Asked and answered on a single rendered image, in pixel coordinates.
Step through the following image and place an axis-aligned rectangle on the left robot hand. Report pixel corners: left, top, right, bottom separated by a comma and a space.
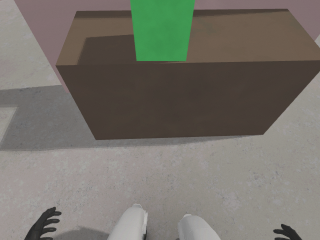
24, 207, 62, 240

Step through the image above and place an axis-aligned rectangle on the carton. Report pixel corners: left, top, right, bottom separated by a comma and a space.
130, 0, 195, 61

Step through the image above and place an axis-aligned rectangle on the robot left shin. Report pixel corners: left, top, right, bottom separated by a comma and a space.
132, 204, 144, 240

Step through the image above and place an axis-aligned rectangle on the right robot hand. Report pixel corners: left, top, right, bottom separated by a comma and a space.
273, 224, 302, 240

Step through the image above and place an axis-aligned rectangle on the pedestal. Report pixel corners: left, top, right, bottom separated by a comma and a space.
55, 8, 320, 140

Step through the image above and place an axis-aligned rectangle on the right robot thigh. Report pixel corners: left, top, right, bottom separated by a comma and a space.
177, 215, 221, 240

